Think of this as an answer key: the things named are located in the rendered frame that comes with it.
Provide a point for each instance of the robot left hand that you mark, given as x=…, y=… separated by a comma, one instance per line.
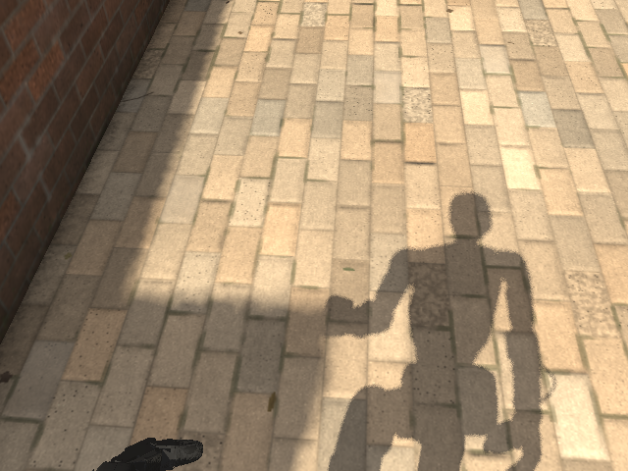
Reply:
x=152, y=455

